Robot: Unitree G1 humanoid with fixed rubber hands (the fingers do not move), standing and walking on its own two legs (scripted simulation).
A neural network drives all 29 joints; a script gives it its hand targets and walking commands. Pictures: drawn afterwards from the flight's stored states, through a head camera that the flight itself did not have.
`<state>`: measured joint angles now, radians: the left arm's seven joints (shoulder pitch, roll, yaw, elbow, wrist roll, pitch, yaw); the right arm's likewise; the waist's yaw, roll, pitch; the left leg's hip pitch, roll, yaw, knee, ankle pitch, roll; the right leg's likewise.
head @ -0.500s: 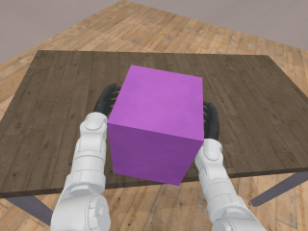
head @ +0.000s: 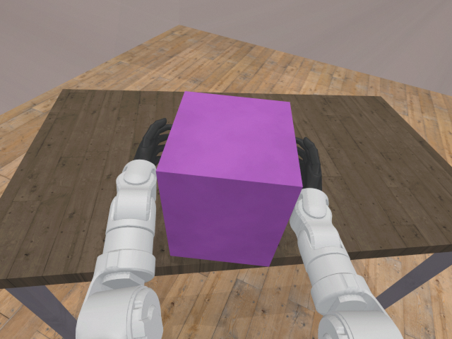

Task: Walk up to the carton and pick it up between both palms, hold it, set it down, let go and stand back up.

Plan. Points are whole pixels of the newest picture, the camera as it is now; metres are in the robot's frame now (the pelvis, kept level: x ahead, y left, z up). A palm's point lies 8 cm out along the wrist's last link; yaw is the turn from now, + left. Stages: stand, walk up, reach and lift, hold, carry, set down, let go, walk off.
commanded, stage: reach and lift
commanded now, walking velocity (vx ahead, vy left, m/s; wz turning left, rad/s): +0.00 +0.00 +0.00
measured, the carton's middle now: (228, 181) +0.40 -0.01 +0.08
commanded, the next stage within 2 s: hold in 1.90 s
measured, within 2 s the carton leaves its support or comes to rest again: neither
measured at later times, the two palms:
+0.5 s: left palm (143, 154) +0.38 +0.14 +0.16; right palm (315, 168) +0.36 -0.16 +0.15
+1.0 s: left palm (138, 146) +0.35 +0.14 +0.20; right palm (324, 154) +0.35 -0.16 +0.19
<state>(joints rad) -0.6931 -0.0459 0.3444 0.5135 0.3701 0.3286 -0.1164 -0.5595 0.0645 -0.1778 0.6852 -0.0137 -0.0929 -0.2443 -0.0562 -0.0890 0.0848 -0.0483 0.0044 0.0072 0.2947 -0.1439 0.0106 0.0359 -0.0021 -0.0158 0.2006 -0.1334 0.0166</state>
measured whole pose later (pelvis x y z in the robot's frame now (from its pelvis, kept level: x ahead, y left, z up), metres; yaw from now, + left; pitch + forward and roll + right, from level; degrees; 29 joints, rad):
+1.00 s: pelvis -0.02 -0.01 +0.00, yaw +1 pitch -11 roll +0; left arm -0.69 -0.08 0.35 0.18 0.43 0.66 -0.09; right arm -0.72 -0.01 -0.08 0.62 0.10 0.15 -0.19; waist -0.09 -0.08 0.09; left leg 0.02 0.01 -0.01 0.28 -0.12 0.00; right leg 0.09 0.00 -0.04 0.24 -0.15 0.00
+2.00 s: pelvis -0.01 -0.01 +0.00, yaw +1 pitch -11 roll -1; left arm -0.75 -0.06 0.37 0.16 0.42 0.77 -0.09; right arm -0.83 -0.06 -0.04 0.64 0.19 0.27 -0.20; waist -0.10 -0.07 0.04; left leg 0.02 0.01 -0.01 0.31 -0.14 -0.01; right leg 0.10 0.01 -0.04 0.25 -0.16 0.00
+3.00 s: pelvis -0.01 -0.02 +0.00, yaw +1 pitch -10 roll +0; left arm -0.75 -0.03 0.37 0.12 0.41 0.86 -0.11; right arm -0.87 -0.07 0.00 0.60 0.26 0.40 -0.24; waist -0.10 -0.06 -0.01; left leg 0.02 0.02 -0.01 0.31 -0.15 -0.01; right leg 0.09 0.01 -0.04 0.26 -0.17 -0.01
